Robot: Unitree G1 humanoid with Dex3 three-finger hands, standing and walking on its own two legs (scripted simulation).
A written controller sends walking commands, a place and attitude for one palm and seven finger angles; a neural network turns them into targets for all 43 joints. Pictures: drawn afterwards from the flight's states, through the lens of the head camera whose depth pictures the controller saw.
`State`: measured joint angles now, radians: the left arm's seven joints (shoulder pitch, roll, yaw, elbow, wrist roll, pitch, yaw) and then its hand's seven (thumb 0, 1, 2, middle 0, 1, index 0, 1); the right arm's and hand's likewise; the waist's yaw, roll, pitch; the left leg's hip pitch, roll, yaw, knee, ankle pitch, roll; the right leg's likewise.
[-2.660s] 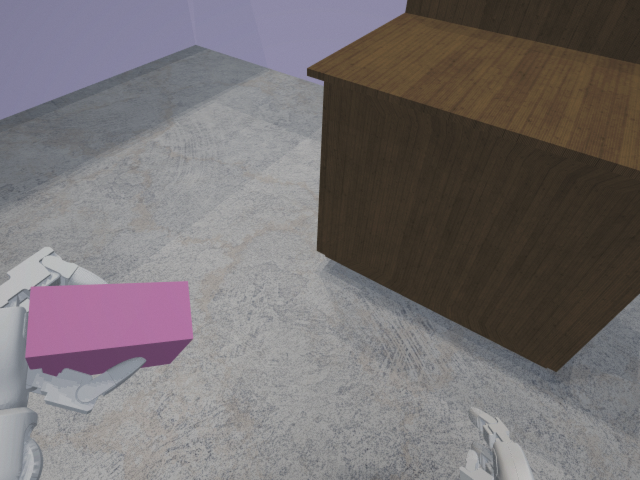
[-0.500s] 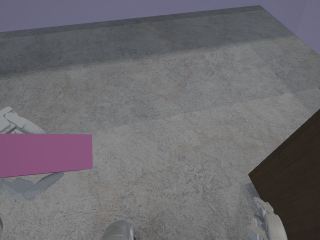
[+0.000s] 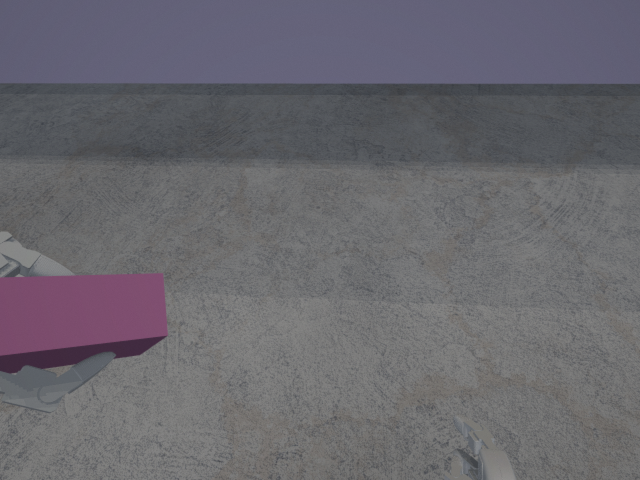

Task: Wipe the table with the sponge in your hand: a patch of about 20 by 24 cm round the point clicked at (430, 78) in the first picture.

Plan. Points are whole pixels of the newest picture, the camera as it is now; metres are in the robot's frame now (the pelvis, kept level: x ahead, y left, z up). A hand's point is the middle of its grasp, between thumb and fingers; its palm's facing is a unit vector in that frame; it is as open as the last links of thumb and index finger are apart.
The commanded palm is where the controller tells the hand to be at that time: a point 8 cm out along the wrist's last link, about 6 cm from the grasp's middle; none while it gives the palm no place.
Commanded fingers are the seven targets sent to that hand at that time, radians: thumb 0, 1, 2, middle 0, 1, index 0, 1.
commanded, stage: walk to a spot facing it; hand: left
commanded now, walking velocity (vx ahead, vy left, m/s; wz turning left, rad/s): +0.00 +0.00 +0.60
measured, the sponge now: (103, 321) +0.21 +0.22 +0.17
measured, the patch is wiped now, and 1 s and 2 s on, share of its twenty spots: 0.00 0.00 0.00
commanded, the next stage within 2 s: turn to face it in 0.42 s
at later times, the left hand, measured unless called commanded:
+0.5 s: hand (26, 317) +0.21 +0.29 +0.18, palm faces +0.58 -0.67 -0.46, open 9.8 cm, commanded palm +0.13 +0.31 +0.18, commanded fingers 0.00 0.10 1.30 -1.20 -1.60 -1.20 -1.60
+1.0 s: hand (159, 321) +0.22 +0.17 +0.16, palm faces +0.53 -0.74 -0.41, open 9.8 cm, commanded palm +0.15 +0.22 +0.18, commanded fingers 0.00 0.10 1.30 -1.20 -1.60 -1.20 -1.60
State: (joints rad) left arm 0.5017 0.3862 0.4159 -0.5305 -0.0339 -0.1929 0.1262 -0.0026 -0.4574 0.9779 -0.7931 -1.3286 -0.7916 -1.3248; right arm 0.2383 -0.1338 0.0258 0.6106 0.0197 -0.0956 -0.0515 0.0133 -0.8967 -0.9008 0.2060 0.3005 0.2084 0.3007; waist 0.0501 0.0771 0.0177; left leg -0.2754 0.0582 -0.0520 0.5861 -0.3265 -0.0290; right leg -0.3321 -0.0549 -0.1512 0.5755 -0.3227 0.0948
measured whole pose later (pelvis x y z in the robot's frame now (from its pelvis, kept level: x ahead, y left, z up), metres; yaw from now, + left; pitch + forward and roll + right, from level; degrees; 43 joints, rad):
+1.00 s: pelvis +0.05 -0.09 +0.01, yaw +12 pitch +0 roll +3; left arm 0.41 0.31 0.28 -0.39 -0.02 -0.17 0.12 0.00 -0.46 0.99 -0.78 -1.34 -0.78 -1.34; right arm 0.14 -0.24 0.00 0.60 0.01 -0.06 -0.05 0.01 -0.90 -0.90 0.20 0.30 0.21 0.30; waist 0.01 0.02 0.02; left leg -0.48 0.04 0.01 1.16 -0.36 -0.08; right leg -0.30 0.04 -0.02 0.50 -0.20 -0.10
